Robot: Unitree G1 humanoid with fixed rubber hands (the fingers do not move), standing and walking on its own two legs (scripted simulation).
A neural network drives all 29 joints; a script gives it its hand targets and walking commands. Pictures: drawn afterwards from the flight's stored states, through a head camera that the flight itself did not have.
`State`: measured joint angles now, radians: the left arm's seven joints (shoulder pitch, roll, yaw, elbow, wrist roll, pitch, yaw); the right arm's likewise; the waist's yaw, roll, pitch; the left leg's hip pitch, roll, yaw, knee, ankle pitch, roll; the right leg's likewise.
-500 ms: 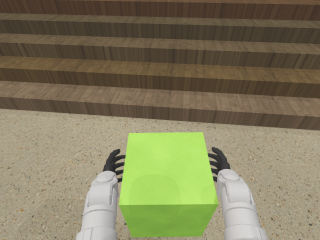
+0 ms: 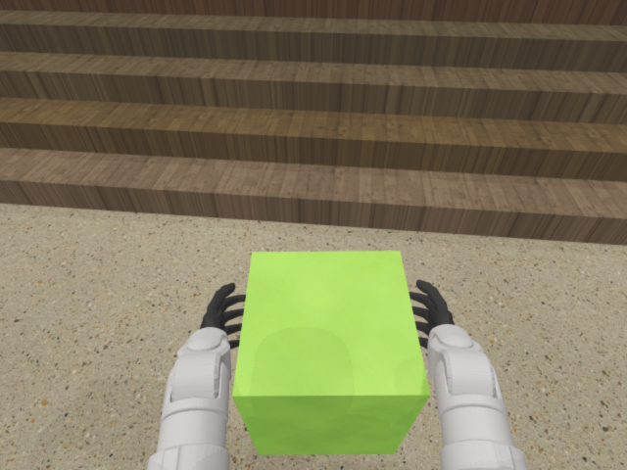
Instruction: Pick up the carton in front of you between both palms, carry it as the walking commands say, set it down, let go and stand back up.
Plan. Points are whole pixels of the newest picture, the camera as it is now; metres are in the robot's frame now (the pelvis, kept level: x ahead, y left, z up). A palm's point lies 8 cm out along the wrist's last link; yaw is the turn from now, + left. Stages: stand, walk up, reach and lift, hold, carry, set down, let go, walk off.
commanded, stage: reach and lift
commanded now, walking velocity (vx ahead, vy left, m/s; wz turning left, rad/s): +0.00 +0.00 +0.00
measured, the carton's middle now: (326, 357) +0.31 +0.00 -0.04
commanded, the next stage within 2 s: hold in 0.42 s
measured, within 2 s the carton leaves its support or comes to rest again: neither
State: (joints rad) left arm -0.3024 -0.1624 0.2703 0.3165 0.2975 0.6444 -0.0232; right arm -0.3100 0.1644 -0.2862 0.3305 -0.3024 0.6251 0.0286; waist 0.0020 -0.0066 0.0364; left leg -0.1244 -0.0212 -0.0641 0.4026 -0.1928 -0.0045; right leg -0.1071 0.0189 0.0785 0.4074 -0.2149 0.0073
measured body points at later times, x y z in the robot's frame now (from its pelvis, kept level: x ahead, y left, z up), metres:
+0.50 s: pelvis +0.01 +0.00 +0.00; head -0.03 +0.00 +0.45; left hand +0.30 +0.15 +0.04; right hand +0.31 -0.15 +0.04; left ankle +0.02 +0.12 -0.74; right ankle +0.01 -0.13 -0.74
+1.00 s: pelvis +0.00 +0.00 +0.00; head -0.05 +0.00 +0.45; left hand +0.30 +0.15 +0.05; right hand +0.30 -0.15 +0.05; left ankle +0.02 +0.12 -0.74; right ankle +0.01 -0.13 -0.74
